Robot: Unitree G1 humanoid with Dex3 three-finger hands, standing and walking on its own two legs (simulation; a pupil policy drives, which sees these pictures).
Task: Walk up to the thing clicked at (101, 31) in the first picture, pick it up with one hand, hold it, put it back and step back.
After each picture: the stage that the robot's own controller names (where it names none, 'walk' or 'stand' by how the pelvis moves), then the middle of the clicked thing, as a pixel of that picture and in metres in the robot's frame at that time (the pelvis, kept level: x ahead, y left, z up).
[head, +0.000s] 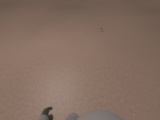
stand; (100, 30) +2.34 -0.30 -0.72
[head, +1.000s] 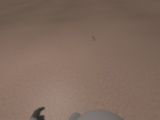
walk; (93, 38) +2.21 +0.07 -0.70
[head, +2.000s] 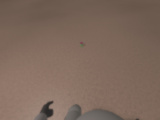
walk; (81, 44) +1.54 +0.28 -0.71
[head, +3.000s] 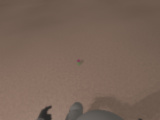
walk; (78, 62) +1.01 +0.29 -0.72
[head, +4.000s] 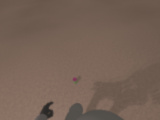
walk; (75, 80) +0.61 +0.28 -0.72
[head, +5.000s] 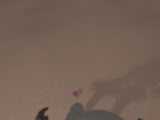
stand; (75, 94) +0.38 +0.23 -0.71
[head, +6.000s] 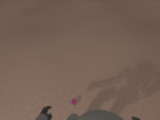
stand; (73, 102) +0.33 +0.18 -0.72
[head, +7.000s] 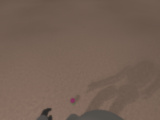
stand; (72, 101) +0.33 +0.20 -0.73
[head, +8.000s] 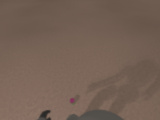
stand; (72, 101) +0.33 +0.21 -0.73
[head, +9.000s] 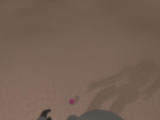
stand; (71, 102) +0.31 +0.21 -0.73
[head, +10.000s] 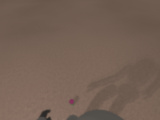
stand; (71, 102) +0.31 +0.21 -0.73
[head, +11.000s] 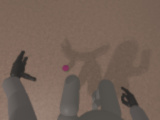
go down; (66, 68) +0.37 +0.22 -0.42
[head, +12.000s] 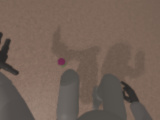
go down; (62, 62) +0.39 +0.25 -0.31
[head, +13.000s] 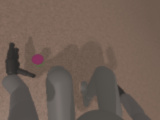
close in; (38, 61) +0.37 +0.28 -0.23
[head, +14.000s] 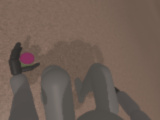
close; (27, 60) +0.37 +0.28 -0.22
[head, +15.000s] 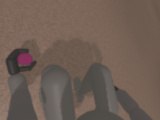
lift; (25, 60) +0.36 +0.29 -0.22
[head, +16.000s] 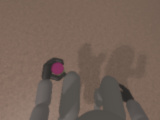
lift; (58, 70) +0.31 +0.23 -0.06
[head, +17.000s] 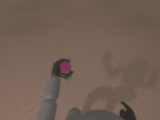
hold; (66, 71) +0.34 +0.17 +0.04
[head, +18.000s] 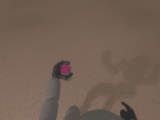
hold; (66, 73) +0.34 +0.17 +0.00
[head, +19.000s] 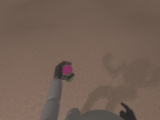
hold; (68, 74) +0.33 +0.17 +0.01
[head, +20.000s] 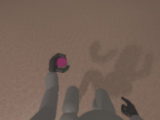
crouch; (63, 65) +0.39 +0.19 -0.06
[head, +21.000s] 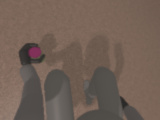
lower; (37, 55) +0.41 +0.28 -0.18
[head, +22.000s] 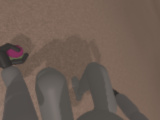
lower; (17, 55) +0.40 +0.30 -0.22
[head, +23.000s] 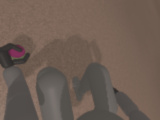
lower; (19, 55) +0.40 +0.30 -0.22
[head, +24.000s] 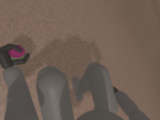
lower; (19, 55) +0.40 +0.31 -0.22
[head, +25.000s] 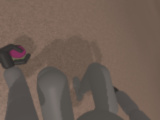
loosen; (19, 55) +0.39 +0.31 -0.22
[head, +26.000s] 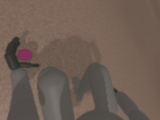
withdraw; (24, 57) +0.39 +0.28 -0.23
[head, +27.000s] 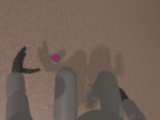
stand; (55, 59) +0.40 +0.25 -0.27
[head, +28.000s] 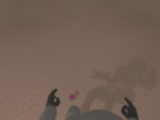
stand; (72, 98) +0.34 +0.18 -0.64
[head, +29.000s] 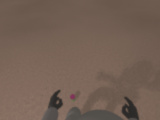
stand; (72, 98) +0.36 +0.19 -0.66
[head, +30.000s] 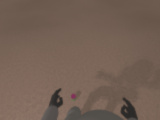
stand; (73, 97) +0.35 +0.18 -0.67
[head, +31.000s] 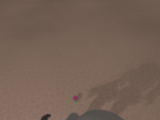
walk; (75, 99) +0.37 +0.18 -0.72
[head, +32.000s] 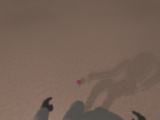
walk; (79, 83) +0.47 +0.15 -0.71
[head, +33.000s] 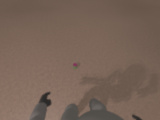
walk; (75, 66) +0.75 +0.17 -0.71
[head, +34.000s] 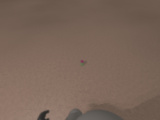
stand; (82, 63) +1.01 +0.20 -0.71
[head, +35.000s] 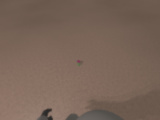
stand; (78, 63) +1.01 +0.21 -0.73
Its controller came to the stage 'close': yes
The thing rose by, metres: 0.71
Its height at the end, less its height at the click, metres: +0.00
